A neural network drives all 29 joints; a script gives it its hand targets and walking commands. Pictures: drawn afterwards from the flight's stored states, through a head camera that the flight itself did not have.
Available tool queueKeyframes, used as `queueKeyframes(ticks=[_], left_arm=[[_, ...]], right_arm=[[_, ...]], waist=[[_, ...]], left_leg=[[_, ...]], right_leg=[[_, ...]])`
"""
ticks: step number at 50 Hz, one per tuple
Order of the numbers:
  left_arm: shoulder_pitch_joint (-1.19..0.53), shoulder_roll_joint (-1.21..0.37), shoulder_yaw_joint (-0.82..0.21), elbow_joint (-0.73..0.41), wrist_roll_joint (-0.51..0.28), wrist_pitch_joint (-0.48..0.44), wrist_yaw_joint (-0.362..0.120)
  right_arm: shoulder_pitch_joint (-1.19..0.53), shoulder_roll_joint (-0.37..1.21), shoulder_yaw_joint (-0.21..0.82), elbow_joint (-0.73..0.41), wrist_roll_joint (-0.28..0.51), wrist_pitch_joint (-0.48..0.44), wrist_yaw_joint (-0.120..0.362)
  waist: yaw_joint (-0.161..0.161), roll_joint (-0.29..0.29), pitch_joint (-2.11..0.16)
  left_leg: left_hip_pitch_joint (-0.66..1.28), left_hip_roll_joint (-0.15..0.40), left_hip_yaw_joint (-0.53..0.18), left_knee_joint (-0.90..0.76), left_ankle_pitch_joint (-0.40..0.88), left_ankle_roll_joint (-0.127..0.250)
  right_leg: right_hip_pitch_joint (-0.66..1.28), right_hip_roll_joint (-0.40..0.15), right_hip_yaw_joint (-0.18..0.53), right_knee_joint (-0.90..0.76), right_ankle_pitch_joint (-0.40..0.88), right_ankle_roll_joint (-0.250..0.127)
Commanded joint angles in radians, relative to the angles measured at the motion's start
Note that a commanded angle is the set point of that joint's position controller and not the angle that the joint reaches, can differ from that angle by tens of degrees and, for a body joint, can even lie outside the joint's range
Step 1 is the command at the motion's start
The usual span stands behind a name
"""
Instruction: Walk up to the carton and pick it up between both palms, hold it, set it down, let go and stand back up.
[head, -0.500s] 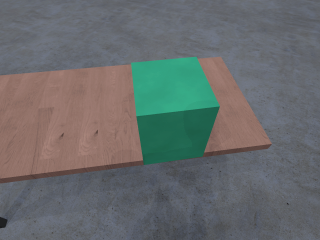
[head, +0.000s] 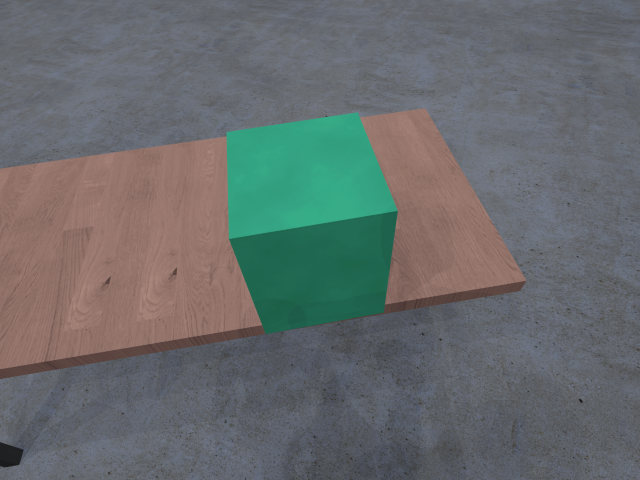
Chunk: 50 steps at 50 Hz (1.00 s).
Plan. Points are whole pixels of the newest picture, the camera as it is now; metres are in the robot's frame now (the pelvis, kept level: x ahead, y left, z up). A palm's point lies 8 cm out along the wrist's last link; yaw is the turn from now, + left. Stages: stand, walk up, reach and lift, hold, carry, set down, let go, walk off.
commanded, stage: walk up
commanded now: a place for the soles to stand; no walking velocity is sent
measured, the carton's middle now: (309, 227) +0.47 +0.04 +0.01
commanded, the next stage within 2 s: reach and lift in 1.50 s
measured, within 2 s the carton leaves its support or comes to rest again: neither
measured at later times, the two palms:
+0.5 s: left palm out of the picture +0.00 +0.20 -0.13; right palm out of the picture -0.03 -0.25 -0.14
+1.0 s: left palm out of the picture +0.01 +0.22 -0.14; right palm out of the picture -0.02 -0.23 -0.14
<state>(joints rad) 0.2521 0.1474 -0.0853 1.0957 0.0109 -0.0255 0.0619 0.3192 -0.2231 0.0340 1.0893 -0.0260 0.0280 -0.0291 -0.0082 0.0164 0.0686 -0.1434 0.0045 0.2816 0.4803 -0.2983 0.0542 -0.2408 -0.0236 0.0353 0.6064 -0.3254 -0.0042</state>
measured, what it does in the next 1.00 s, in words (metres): stands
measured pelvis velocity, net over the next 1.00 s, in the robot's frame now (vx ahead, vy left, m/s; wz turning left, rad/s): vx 0.00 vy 0.00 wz -0.01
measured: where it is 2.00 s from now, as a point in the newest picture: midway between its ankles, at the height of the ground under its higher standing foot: outside the picture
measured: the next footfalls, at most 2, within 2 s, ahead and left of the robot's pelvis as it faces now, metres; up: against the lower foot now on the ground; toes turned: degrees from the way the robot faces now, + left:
none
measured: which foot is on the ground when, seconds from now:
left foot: down 0.00-1.00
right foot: down 0.00-1.00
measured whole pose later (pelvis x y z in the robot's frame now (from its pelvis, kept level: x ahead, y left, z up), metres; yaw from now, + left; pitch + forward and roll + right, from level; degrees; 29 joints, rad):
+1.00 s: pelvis +0.00 +0.00 +0.00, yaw -1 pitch -2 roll +1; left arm 0.26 0.16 -0.07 1.10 0.01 -0.02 0.05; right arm 0.31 -0.19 0.04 1.13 -0.02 0.00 -0.03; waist 0.01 -0.01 0.05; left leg -0.14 0.02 0.28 0.47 -0.30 0.05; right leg -0.22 -0.01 0.04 0.56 -0.30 0.00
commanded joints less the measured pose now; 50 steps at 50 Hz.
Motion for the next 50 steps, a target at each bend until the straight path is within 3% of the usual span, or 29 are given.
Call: queueKeyframes(ticks=[1, 9, 17, 22, 31, 34, 45, 50], left_arm=[[0.093, 0.153, 0.026, -0.028, -0.007, -0.012, 0.0], [0.088, 0.166, 0.029, -0.035, -0.011, -0.017, -0.007], [0.1, 0.157, 0.028, -0.027, -0.012, -0.017, -0.011], [0.108, 0.146, 0.029, -0.023, -0.007, -0.019, -0.013], [0.102, 0.14, 0.033, -0.024, -0.004, -0.014, -0.012], [0.104, 0.141, 0.034, -0.019, -0.003, -0.013, -0.012], [0.092, 0.131, 0.031, -0.017, 0.001, -0.007, -0.009], [0.084, 0.121, 0.03, -0.017, 0.003, -0.004, -0.006]], right_arm=[[0.108, -0.098, -0.01, -0.004, -0.002, -0.007, -0.002], [0.104, -0.09, 0.001, 0.014, 0.001, -0.018, 0.0], [0.105, -0.092, 0.003, 0.034, 0.006, -0.027, -0.001], [0.105, -0.096, 0.003, 0.039, 0.003, -0.033, -0.003], [0.102, -0.096, 0.0, 0.048, 0.005, -0.033, -0.007], [0.105, -0.09, 0.0, 0.052, 0.006, -0.033, -0.008], [0.107, -0.104, -0.011, 0.043, 0.009, -0.03, -0.009], [0.095, -0.106, -0.016, 0.035, 0.011, -0.023, -0.01]], waist=[[0.006, -0.127, 0.014], [0.003, -0.095, 0.033], [0.007, -0.085, 0.054], [0.008, -0.081, 0.019], [0.008, -0.036, 0.023], [0.012, -0.055, 0.029], [0.011, -0.021, 0.021], [0.011, -0.032, 0.029]], left_leg=[[0.047, 0.144, -0.175, -0.082, 0.08, -0.019], [0.064, 0.135, -0.199, -0.091, 0.078, -0.014], [0.054, 0.142, -0.203, -0.105, 0.071, -0.012], [0.061, 0.152, -0.205, -0.108, 0.099, -0.008], [0.053, 0.163, -0.195, -0.117, 0.12, -0.002], [0.048, 0.167, -0.191, -0.115, 0.13, -0.003], [0.049, 0.182, -0.188, -0.135, 0.172, 0.0], [0.042, 0.191, -0.178, -0.138, 0.177, -0.005]], right_leg=[[-0.114, -0.119, 0.153, -0.172, 0.249, -0.089], [-0.125, -0.121, 0.183, -0.231, 0.246, -0.077], [-0.129, -0.105, 0.163, -0.247, 0.218, -0.07], [-0.083, -0.103, 0.143, -0.233, 0.266, -0.063], [-0.082, -0.089, 0.106, -0.204, 0.258, -0.068], [-0.084, -0.089, 0.102, -0.196, 0.264, -0.067], [-0.085, -0.075, 0.086, -0.154, 0.235, -0.059], [-0.092, -0.068, 0.073, -0.132, 0.231, -0.055]])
